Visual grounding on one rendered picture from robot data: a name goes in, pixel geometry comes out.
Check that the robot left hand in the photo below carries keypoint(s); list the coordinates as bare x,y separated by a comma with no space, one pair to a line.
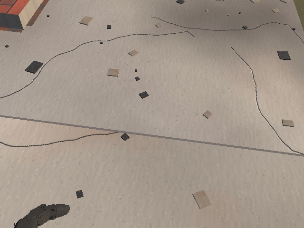
41,214

